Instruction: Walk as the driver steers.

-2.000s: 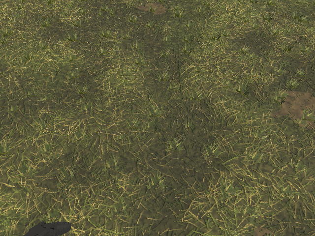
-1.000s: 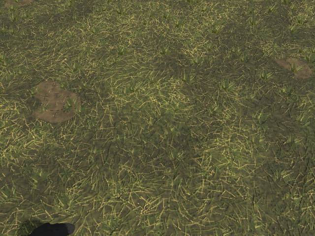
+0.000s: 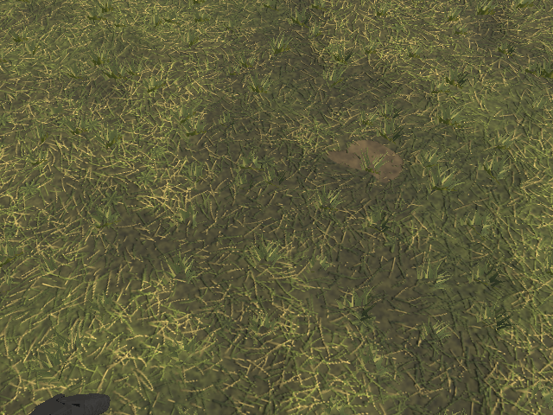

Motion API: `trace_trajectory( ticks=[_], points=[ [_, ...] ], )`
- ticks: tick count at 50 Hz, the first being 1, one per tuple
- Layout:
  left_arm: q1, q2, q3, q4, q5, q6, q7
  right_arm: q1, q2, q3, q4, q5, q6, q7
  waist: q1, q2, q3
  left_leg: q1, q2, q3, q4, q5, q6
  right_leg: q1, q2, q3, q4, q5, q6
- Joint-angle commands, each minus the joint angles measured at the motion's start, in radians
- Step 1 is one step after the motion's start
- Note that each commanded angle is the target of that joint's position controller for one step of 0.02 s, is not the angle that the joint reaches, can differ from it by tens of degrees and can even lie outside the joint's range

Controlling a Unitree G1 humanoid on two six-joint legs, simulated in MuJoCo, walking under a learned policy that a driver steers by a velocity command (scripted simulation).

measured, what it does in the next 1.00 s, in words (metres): walks ahead, turning right: left foot, then right foot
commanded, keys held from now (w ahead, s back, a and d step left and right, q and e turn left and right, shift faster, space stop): w+e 0.24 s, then e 0.42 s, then q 0.34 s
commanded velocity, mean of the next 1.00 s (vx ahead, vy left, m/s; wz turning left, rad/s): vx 0.23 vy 0.00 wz -0.40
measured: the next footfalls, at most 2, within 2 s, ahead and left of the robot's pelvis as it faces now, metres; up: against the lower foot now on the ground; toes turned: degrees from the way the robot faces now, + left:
left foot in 0.42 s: +0.42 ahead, +0.06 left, +0.00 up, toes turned -15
right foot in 0.84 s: +0.32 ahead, -0.16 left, +0.00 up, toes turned -24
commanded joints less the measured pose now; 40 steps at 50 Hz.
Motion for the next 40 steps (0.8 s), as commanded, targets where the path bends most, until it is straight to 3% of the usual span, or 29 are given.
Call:
trace_trajectory(
  ticks=[1, 2, 3, 4, 5, 7, 12, 15, 18, 20, 21, 22, 23, 24, 25, 26, 27, 29, 31, 33, 36, 38, 40],
  points=[
    [0.303, 0.196, 0.059, -0.004, 0.008, -0.031, 0.006, -0.118, -0.139, -0.010, -0.160, 0.035, -0.075, 0.019, 0.169, -0.105, -0.276, -0.740, -0.056, -0.205, 0.480, 0.032, 0.051, 0.806, -0.322, 0.730, -0.398, -0.216, -0.251],
    [0.249, 0.174, 0.051, -0.007, 0.008, -0.039, 0.007, -0.127, -0.123, -0.004, -0.158, 0.023, -0.085, 0.012, 0.126, -0.034, -0.200, -0.702, -0.015, -0.205, 0.397, 0.120, 0.061, 0.666, -0.281, 0.618, -0.392, -0.116, -0.221],
    [0.182, 0.143, 0.041, -0.016, 0.011, -0.039, 0.010, -0.120, -0.125, -0.008, -0.145, -0.005, -0.085, 0.004, 0.083, -0.010, -0.148, -0.633, 0.015, -0.206, 0.311, 0.173, 0.054, 0.537, -0.242, 0.520, -0.394, 0.004, -0.197],
    [0.144, 0.123, 0.033, -0.033, 0.024, -0.040, 0.015, -0.097, -0.130, -0.013, -0.139, -0.013, -0.075, 0.004, 0.048, -0.037, -0.136, -0.560, 0.034, -0.216, 0.268, 0.210, 0.049, 0.450, -0.216, 0.467, -0.411, 0.091, -0.190],
    [0.130, 0.119, 0.032, -0.040, 0.027, -0.042, 0.019, -0.088, -0.126, -0.015, -0.138, -0.016, -0.064, 0.005, 0.034, -0.042, -0.130, -0.524, 0.033, -0.213, 0.234, 0.228, 0.038, 0.404, -0.201, 0.445, -0.430, 0.139, -0.192],
    [0.142, 0.129, 0.034, -0.030, 0.020, -0.047, 0.030, -0.095, -0.099, -0.009, -0.138, -0.025, -0.046, 0.004, 0.027, -0.029, -0.114, -0.505, 0.020, -0.192, 0.155, 0.273, 0.008, 0.338, -0.181, 0.383, -0.447, 0.235, -0.199],
    [0.217, 0.154, 0.043, 0.010, 0.008, -0.039, 0.056, -0.276, -0.045, 0.014, -0.184, -0.021, -0.043, 0.012, 0.088, -0.054, -0.060, -0.469, -0.043, -0.182, -0.203, 0.568, -0.027, 0.277, -0.108, 0.298, -0.441, 0.169, -0.138],
    [0.263, 0.167, 0.050, 0.041, 0.005, -0.024, 0.063, -0.351, -0.050, 0.014, -0.213, -0.018, -0.052, 0.023, 0.112, -0.072, -0.049, -0.387, -0.101, -0.170, -0.330, 0.641, -0.015, 0.271, -0.098, 0.310, -0.372, 0.287, -0.097],
    [0.269, 0.151, 0.050, 0.047, 0.003, -0.001, 0.076, -0.334, -0.084, -0.001, -0.215, -0.016, -0.056, 0.032, 0.096, -0.094, -0.084, -0.349, -0.126, -0.203, -0.400, 0.578, 0.012, 0.364, -0.112, 0.395, -0.248, 0.320, -0.065],
    [0.220, 0.138, 0.049, 0.026, 0.004, 0.008, 0.083, -0.258, -0.104, -0.013, -0.196, -0.020, -0.063, 0.028, 0.050, -0.118, -0.115, -0.266, -0.121, -0.200, -0.452, 0.562, 0.044, 0.394, -0.095, 0.434, -0.140, 0.352, -0.033],
    [0.195, 0.112, 0.041, 0.008, 0.004, 0.007, 0.081, -0.191, -0.124, -0.020, -0.187, -0.033, -0.068, 0.021, 0.011, -0.099, -0.169, -0.127, -0.076, -0.205, -0.500, 0.686, 0.078, 0.364, -0.041, 0.407, -0.023, 0.345, 0.006],
    [0.205, 0.055, 0.020, -0.023, 0.024, 0.005, 0.080, -0.085, -0.184, -0.030, -0.186, -0.052, -0.066, 0.011, -0.016, 0.037, -0.316, 0.150, 0.123, -0.365, -0.429, 1.005, 0.145, 0.226, 0.032, 0.326, 0.247, 0.049, 0.056],
    [0.452, 0.017, 0.007, -0.005, 0.010, 0.006, 0.072, -0.057, -0.201, -0.031, -0.172, -0.054, -0.045, 0.014, 0.082, 0.312, -0.477, 0.445, 0.387, -0.708, -0.396, 1.169, 0.354, -0.037, 0.149, 0.260, 0.523, -0.612, 0.113],
    [0.476, 0.140, 0.027, 0.026, 0.000, 0.014, 0.070, -0.082, -0.149, -0.027, -0.184, -0.018, -0.025, 0.016, 0.071, 0.231, -0.471, 0.383, 0.386, -0.769, -0.445, 0.856, 0.353, -0.105, 0.046, 0.255, 0.639, -0.513, 0.140],
    [0.336, 0.190, 0.045, 0.012, -0.005, 0.031, 0.075, -0.127, -0.082, -0.008, -0.208, -0.017, -0.010, 0.008, 0.030, 0.155, -0.331, 0.267, 0.306, -0.615, -0.480, 0.710, 0.303, -0.150, 0.017, 0.210, 0.669, -0.427, 0.163],
    [0.266, 0.192, 0.050, 0.000, -0.002, 0.050, 0.083, -0.180, -0.058, 0.004, -0.210, -0.024, 0.006, 0.003, 0.036, 0.095, -0.249, 0.141, 0.246, -0.506, -0.514, 0.617, 0.267, -0.144, -0.012, 0.175, 0.644, -0.363, 0.175],
    [0.237, 0.186, 0.053, -0.014, 0.003, 0.066, 0.088, -0.219, -0.054, 0.009, -0.209, -0.025, 0.017, -0.001, 0.050, 0.109, -0.179, 0.022, 0.215, -0.444, -0.545, 0.566, 0.264, -0.122, -0.037, 0.162, 0.618, -0.330, 0.182],
    [0.253, 0.123, 0.041, -0.020, 0.002, 0.082, 0.087, -0.246, -0.080, 0.000, -0.193, -0.039, 0.022, -0.007, 0.075, 0.157, -0.116, -0.140, 0.148, -0.308, -0.613, 0.542, 0.255, -0.017, -0.048, 0.110, 0.526, -0.282, 0.181],
    [0.239, 0.089, 0.031, -0.031, 0.008, 0.078, 0.087, -0.237, -0.094, -0.008, -0.176, -0.036, 0.019, -0.010, 0.068, 0.159, -0.134, -0.117, 0.164, -0.258, -0.625, 0.630, 0.283, -0.005, -0.058, 0.087, 0.438, -0.257, 0.179],
    [0.200, 0.084, 0.026, -0.047, 0.015, 0.074, 0.080, -0.235, -0.111, -0.016, -0.165, -0.027, 0.023, -0.014, 0.057, 0.136, -0.172, -0.075, 0.199, -0.233, -0.623, 0.673, 0.302, 0.013, -0.084, 0.087, 0.352, -0.207, 0.174],
    [0.164, 0.061, 0.010, -0.052, 0.025, 0.068, 0.068, -0.237, -0.122, -0.014, -0.144, -0.017, 0.037, -0.005, 0.049, 0.127, -0.189, -0.115, 0.184, -0.203, -0.622, 0.643, 0.304, 0.142, -0.067, 0.077, 0.189, -0.172, 0.152],
    [0.160, 0.054, 0.004, -0.040, 0.030, 0.067, 0.061, -0.228, -0.110, -0.005, -0.122, -0.005, 0.040, 0.010, 0.049, 0.128, -0.178, -0.124, 0.167, -0.205, -0.611, 0.554, 0.292, 0.215, -0.051, 0.067, 0.055, -0.143, 0.136],
    [0.204, 0.033, -0.001, -0.003, 0.040, 0.061, 0.055, -0.246, -0.067, 0.019, -0.101, 0.008, 0.039, 0.027, 0.091, 0.113, -0.164, -0.188, 0.122, -0.191, -0.558, 0.437, 0.235, 0.392, -0.024, 0.040, -0.210, 0.013, 0.111]
  ],
)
